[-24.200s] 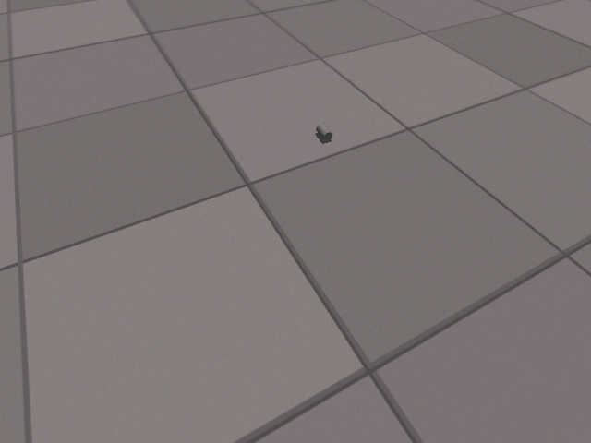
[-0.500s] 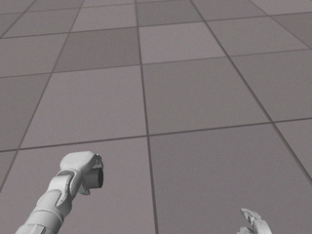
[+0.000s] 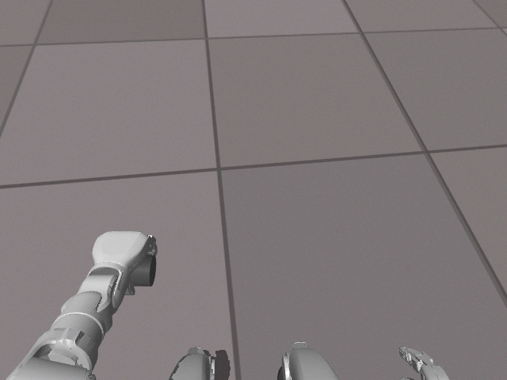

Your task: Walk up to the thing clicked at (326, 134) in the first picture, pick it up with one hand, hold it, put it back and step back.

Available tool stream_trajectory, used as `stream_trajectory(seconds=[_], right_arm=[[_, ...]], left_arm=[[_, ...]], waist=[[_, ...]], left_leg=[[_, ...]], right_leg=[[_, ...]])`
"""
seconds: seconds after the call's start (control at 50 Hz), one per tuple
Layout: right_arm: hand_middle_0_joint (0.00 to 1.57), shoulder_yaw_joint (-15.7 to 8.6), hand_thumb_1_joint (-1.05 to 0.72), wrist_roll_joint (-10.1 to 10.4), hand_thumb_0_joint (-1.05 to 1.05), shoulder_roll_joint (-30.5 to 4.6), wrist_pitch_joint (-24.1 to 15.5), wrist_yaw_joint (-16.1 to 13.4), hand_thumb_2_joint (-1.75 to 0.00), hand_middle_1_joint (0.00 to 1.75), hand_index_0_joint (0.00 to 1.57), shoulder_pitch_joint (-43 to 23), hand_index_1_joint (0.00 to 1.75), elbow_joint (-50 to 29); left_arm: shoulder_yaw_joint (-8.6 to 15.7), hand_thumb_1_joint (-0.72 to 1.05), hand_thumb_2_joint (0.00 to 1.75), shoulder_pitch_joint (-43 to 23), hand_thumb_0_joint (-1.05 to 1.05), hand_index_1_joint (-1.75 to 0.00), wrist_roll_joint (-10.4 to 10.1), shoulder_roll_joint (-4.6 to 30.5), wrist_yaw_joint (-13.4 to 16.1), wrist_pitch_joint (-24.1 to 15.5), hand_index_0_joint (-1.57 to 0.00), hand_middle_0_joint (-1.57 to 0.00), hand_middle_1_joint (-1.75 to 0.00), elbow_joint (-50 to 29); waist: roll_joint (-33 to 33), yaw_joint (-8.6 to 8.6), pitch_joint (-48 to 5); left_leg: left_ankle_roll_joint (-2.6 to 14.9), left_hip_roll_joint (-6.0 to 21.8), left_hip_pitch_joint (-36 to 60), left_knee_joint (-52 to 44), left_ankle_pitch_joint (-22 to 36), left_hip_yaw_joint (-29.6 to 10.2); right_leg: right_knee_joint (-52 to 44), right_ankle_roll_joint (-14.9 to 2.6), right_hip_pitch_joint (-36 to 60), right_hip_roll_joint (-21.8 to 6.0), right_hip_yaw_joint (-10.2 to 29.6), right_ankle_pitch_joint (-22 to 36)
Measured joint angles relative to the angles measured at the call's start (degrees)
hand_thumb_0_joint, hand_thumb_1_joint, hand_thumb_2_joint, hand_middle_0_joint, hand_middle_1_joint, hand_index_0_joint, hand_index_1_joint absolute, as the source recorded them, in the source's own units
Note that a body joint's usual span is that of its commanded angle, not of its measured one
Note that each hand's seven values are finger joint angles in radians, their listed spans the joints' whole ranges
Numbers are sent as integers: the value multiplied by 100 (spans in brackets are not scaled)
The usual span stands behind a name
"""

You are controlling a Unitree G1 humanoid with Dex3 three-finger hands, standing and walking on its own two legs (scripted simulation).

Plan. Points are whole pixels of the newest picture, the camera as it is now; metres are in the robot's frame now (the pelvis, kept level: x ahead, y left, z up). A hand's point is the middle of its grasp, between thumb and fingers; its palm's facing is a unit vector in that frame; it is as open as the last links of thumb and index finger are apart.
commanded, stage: crouch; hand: left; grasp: from above
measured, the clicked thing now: (127, 270) +0.33 +0.23 -0.14
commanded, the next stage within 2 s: lower in 1.54 s
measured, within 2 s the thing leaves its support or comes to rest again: neither
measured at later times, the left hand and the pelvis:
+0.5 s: hand (162, 273) +0.39 +0.21 -0.36, palm faces -0.49 +0.01 -0.87, open 8.5 cm; pelvis -0.04 +0.01 -0.20, yaw -1 degrees
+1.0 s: hand (171, 271) +0.43 +0.22 -0.48, palm faces -0.47 -0.02 -0.89, open 8.6 cm; pelvis -0.05 +0.00 -0.30, yaw -3 degrees
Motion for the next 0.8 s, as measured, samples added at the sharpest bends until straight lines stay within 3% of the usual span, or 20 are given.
stream_trajectory(seconds=[0.14,0.24,0.36,0.54,0.68,0.8], right_arm=[[20,-41,-90,-131,1,-48,-149,-59,-89,30,20,190,30,85],[20,-23,-90,-203,1,35,-216,-92,-89,30,20,293,30,187],[20,67,-90,-273,1,191,-284,-53,-89,30,21,313,30,207],[20,255,-90,-388,1,266,-494,129,-89,30,21,134,30,109],[20,328,-90,-524,1,180,-624,285,-89,30,21,-78,30,53],[20,345,-90,-605,0,99,-674,386,-89,30,21,-164,30,12]], left_arm=[[260,22,25,-849,0,-28,80,121,486,146,-88,-87,-29,756],[439,23,24,-1290,0,-27,-49,228,535,332,-88,-87,-27,962],[654,23,25,-1665,0,-25,-72,348,393,375,-89,-88,-26,1148],[901,22,25,-2024,0,-24,59,571,309,50,-90,-89,-25,1362],[1068,20,27,-2352,0,-25,312,789,543,-128,-91,-90,-25,1533],[1134,19,29,-2689,0,-24,363,972,687,-13,-91,-90,-24,1773]], waist=[[85,-302,-350],[188,-478,-538],[297,-626,-626],[315,-762,-595],[193,-853,-453],[145,-951,-365]], left_leg=[[35,14,-2068,1780,-589,-43],[69,13,-3326,2859,-913,-58],[86,-23,-4509,3894,-1168,-97],[57,-91,-5926,5106,-1396,-225],[-5,-134,-6652,5832,-1524,-366],[-43,-160,-7071,6252,-1588,-436]], right_leg=[[1710,36,-2045,33,36,-537],[2765,64,-3303,51,75,-837],[3794,89,-4472,42,94,-1099],[4994,96,-5841,23,47,-1360],[5693,74,-6522,19,-38,-1504],[6100,57,-6925,22,-72,-1572]])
